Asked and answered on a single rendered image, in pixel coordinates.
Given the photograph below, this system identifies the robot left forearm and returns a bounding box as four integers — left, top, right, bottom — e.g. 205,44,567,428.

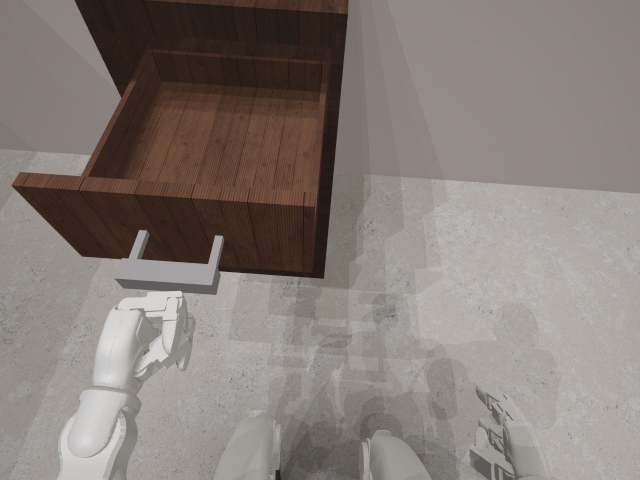
57,387,142,480

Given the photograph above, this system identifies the robot left thigh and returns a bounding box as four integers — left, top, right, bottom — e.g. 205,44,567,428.
212,417,281,480

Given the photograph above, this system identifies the cabinet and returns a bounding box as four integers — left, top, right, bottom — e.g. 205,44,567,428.
75,0,349,279

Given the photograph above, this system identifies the drawer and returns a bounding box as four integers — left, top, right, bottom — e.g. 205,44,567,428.
11,49,329,273

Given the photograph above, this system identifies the robot right shin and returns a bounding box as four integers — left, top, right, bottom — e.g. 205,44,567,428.
372,430,392,438

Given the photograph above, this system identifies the handle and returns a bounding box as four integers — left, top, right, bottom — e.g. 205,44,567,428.
114,230,224,295

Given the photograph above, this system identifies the left robot hand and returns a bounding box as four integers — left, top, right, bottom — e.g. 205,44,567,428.
92,291,196,395

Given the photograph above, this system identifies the right robot hand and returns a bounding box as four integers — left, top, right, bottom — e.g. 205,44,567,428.
470,384,552,480

